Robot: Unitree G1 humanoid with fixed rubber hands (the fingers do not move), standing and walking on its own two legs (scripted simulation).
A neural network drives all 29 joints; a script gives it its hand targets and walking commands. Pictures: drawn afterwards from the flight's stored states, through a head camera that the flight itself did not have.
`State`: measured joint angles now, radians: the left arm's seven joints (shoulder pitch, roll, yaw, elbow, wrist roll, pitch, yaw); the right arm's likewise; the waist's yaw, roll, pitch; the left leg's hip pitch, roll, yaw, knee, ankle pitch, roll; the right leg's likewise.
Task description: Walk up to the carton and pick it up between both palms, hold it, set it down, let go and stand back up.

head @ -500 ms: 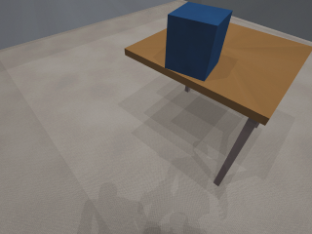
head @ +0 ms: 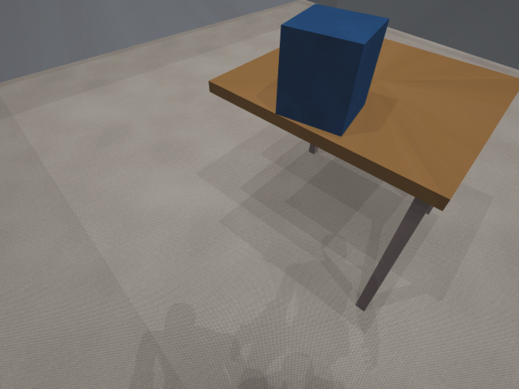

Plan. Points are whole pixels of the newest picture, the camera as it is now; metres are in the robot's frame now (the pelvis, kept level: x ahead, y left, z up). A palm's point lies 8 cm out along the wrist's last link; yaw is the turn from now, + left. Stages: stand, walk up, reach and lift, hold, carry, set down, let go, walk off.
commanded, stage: stand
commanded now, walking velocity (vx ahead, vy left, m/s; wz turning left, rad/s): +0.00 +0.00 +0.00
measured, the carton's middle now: (328, 69) +0.91 -0.17 +0.07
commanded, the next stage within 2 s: walk up in 0.44 s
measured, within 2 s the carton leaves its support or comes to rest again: neither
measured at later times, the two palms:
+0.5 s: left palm out of the picture +0.01 +0.24 -0.13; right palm out of the picture -0.01 -0.24 -0.14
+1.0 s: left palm out of the picture +0.10 +0.24 -0.12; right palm out of the picture +0.07 -0.33 -0.17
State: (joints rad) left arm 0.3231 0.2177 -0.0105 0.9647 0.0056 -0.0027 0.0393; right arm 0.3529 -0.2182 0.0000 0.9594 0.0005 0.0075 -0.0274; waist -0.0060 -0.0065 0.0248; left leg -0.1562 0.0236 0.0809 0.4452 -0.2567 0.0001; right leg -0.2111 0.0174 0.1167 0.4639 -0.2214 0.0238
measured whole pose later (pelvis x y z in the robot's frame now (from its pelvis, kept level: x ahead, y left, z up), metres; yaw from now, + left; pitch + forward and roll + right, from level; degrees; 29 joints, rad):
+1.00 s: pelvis +0.06 -0.04 -0.03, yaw -11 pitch -4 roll -1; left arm 0.46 0.22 0.06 0.82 0.07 -0.03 0.05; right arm 0.26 -0.36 -0.05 0.85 -0.06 0.05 0.04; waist 0.00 0.12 0.08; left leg -0.41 0.08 0.03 1.24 -0.50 0.02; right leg -0.33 0.00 -0.01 0.75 -0.36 -0.02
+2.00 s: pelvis +0.46 +0.14 -0.03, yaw -36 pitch -3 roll +0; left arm 0.39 0.29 0.04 0.65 0.06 -0.03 0.07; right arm 0.25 -0.31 -0.02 0.61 -0.05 0.09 0.07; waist 0.02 0.06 0.12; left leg -0.47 0.15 0.00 0.82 -0.31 -0.03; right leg -0.31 -0.09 0.12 0.70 -0.35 0.03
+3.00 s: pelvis +0.56 +0.21 -0.01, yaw -52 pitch -1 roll +0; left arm 0.28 0.26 0.01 0.78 0.00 0.01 0.00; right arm 0.37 -0.30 0.03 0.67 0.00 0.02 0.00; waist -0.01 0.00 0.03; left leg -0.24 0.08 0.28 0.52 -0.26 0.05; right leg -0.24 0.06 0.14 0.54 -0.28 0.00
